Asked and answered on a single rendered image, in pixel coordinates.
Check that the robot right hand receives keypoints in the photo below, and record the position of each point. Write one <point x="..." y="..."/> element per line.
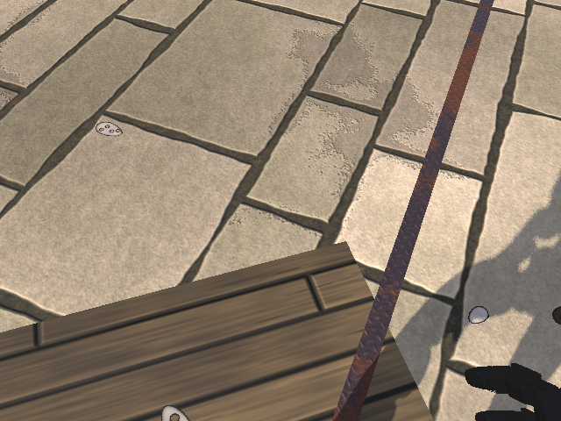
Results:
<point x="522" y="384"/>

